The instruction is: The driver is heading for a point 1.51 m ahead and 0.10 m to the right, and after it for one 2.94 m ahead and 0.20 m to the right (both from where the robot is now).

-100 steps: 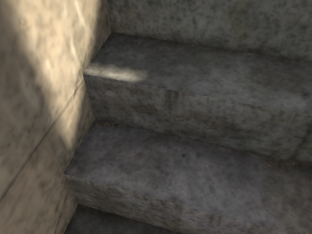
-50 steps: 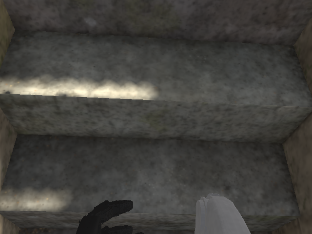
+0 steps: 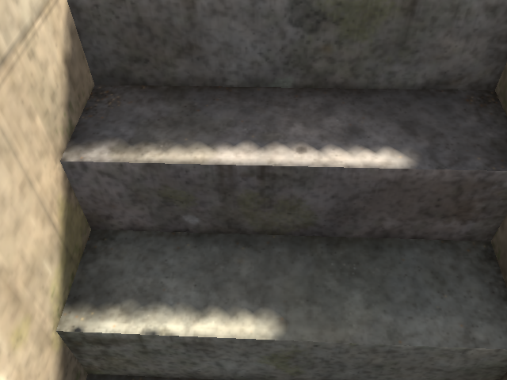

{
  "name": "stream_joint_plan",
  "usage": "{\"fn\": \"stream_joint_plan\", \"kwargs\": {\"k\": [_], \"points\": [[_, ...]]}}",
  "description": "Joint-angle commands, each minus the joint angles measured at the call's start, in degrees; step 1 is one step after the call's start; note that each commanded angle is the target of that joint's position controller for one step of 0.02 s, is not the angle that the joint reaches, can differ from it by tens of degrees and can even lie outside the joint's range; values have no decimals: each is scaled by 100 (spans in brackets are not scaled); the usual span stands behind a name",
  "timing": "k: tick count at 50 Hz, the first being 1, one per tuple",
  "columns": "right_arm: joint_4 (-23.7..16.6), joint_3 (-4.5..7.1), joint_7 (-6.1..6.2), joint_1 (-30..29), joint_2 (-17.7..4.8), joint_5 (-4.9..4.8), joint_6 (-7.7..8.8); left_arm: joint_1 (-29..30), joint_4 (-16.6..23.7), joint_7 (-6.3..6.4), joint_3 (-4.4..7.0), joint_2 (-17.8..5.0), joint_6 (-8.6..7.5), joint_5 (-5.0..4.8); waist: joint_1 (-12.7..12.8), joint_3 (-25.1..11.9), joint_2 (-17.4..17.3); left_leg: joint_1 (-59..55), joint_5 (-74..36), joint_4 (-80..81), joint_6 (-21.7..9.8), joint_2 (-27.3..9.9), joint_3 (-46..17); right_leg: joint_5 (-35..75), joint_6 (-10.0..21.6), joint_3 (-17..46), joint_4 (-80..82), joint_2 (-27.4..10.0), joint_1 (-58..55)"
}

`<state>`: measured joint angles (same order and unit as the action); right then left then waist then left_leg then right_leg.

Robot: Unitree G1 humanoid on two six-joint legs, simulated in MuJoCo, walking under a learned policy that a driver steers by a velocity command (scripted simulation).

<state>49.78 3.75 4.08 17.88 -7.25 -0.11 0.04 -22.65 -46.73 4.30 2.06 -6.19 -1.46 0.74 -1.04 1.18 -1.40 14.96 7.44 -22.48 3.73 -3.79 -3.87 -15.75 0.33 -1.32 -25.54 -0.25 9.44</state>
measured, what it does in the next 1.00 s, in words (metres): shifts its weight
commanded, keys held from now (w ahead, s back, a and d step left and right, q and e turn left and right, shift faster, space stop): no key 0.30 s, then w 0.70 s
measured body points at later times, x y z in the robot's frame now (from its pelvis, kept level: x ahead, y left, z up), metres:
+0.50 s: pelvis +0.04 +0.00 +0.00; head +0.04 +0.00 +0.45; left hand +0.14 +0.21 -0.13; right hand +0.08 -0.23 -0.14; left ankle +0.05 +0.17 -0.74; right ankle -0.02 -0.12 -0.74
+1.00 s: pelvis +0.08 +0.00 +0.00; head +0.10 +0.00 +0.45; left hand +0.26 +0.20 -0.10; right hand +0.16 -0.23 -0.13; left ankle +0.05 +0.17 -0.74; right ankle -0.02 -0.11 -0.74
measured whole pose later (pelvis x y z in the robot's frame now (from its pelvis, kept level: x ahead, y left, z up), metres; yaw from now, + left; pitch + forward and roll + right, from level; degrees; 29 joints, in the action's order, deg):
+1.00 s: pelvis +0.08 +0.00 +0.00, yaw -1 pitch +3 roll +1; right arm 46.1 2.7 3.6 13.8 -6.8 -1.0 1.2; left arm -9.1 -38.7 4.0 -0.6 -7.6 -4.4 0.0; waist -3.0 -1.3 1.9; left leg 9.4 11.5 -18.2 2.8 -2.8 -0.8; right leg -18.7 0.1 -2.3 -23.6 -2.4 5.6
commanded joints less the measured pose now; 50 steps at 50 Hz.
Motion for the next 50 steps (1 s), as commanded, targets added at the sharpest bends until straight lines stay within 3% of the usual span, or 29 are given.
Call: {"fn": "stream_joint_plan", "kwargs": {"k": [1,2,5,6,7,8,14,15,18,22,23,24,26,27,29,33,35,37,38,40,43,44,47,48,50], "points": [[-309,34,27,182,-319,10,121,147,294,7,-1,-178,-44,0,-110,131,492,-339,49,232,-397,-37,92,713,369,268,658,-258,409],[-193,26,-87,245,-491,-59,179,380,464,-33,137,-591,28,12,-106,158,65,34,105,139,-386,80,273,395,444,428,474,-298,196],[-222,-42,-150,160,-331,-67,212,306,441,-50,115,-488,100,-39,-2,78,269,3,1,12,-374,64,254,431,478,474,505,-388,232],[-202,-63,-133,194,-352,-90,202,476,489,-25,87,-492,128,-11,-25,135,326,111,-134,-60,-399,62,276,739,491,475,437,-373,217],[-118,-96,-136,189,-318,-6,208,512,565,29,55,-389,136,27,114,-2,273,68,-407,-233,-406,170,383,1091,519,481,423,-424,102],[-124,-111,-140,191,-291,-5,218,563,571,52,47,-436,141,16,75,-39,354,53,-481,-277,-406,159,397,1291,533,453,361,-423,101],[-113,-140,-190,95,-408,-28,266,734,674,75,-8,-460,167,1,115,-108,318,15,-776,-251,-435,122,350,1929,475,318,156,-399,-17],[-147,-120,-181,137,-456,-84,252,703,627,33,-2,-552,166,-20,26,-53,464,47,-574,-192,-427,47,250,1805,473,275,86,-346,10],[-52,-141,-178,206,-369,-76,218,745,594,-28,-28,-471,139,28,6,-7,188,-84,242,200,-461,54,210,119,458,344,612,-305,185],[-13,-69,-167,125,-496,-104,282,847,531,-36,-9,-565,66,31,-13,39,187,-3,359,328,-527,125,302,-1,581,408,768,-267,-20],[-86,-51,-132,43,-397,-107,311,844,462,3,-33,-411,43,17,-20,50,243,-129,173,443,-500,136,258,218,580,385,865,-196,35],[-259,7,-15,-95,-532,-8,278,592,333,24,-47,-410,-55,7,7,94,365,-217,377,297,-590,102,228,448,616,268,837,-197,77],[-324,34,50,-66,-532,-41,250,694,323,14,-9,-502,-149,-25,-71,37,332,-113,527,236,-691,128,264,580,664,252,768,-183,-39],[-301,49,53,13,-602,-41,224,712,429,30,-31,-500,-186,-60,-58,-5,129,-88,550,271,-725,136,205,454,631,289,820,-234,-74],[-381,35,81,-41,-527,-46,234,812,469,20,-28,-530,-259,-59,-106,-15,119,-266,346,307,-762,128,223,978,603,232,767,-222,-31],[-363,24,96,234,-486,-97,265,1034,645,45,-45,-639,-378,-83,-269,-514,174,-740,-723,227,-819,230,316,3826,436,94,55,-287,-360],[-383,30,105,281,-509,-73,271,1034,720,46,-49,-679,-372,-122,-264,-718,156,-895,-897,205,-865,213,297,4082,386,41,-250,-286,-359],[-456,18,141,118,-461,-6,239,1040,800,24,-44,-637,-371,-138,-256,-732,-6,-839,-893,344,-914,138,196,3664,345,-38,-522,-228,-306],[-355,25,76,90,-503,-57,169,821,866,-16,-113,-397,-351,-140,-50,-670,305,-792,-887,473,-978,-66,44,3258,293,-69,-458,-242,-211],[-469,28,8,-186,-540,-49,95,775,909,-41,-151,-316,-378,-96,28,-410,254,-604,-1281,429,-934,5,141,3115,289,7,-93,-289,-279],[-550,25,-40,-182,-455,-67,117,1066,1066,-51,-124,-549,-420,-88,-151,-584,384,-808,-2144,224,-816,104,340,4309,220,-19,12,-386,-503],[-524,19,0,-33,-360,-85,159,1227,1105,-9,-102,-645,-404,-52,-301,-895,27,-957,-1944,346,-785,165,389,4283,239,-11,21,-426,-722],[-595,4,13,-126,-389,-94,206,1371,1170,16,-150,-606,-362,-50,-224,-818,292,-928,-1883,395,-741,127,355,4363,210,-31,87,-440,-778],[-645,13,-42,-204,-479,-84,178,1287,1185,-21,-173,-527,-363,-97,-94,-659,711,-825,-2045,289,-738,70,331,4551,153,-67,44,-428,-701],[-700,6,-75,-212,-445,-76,170,1294,1205,-40,-189,-481,-364,-85,-111,-774,569,-819,-1885,333,-705,60,364,4422,153,-71,37,-445,-749]]}}
Velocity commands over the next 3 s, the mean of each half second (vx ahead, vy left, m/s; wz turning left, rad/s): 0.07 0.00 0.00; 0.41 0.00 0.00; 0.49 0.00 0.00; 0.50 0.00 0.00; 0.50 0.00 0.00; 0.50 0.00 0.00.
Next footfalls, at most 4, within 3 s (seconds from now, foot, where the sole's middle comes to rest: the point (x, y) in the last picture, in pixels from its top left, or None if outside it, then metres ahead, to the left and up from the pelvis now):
none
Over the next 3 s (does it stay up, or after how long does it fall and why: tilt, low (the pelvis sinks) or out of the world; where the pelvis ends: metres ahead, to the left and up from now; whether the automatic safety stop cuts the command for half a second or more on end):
stays up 0.06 0.01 0.01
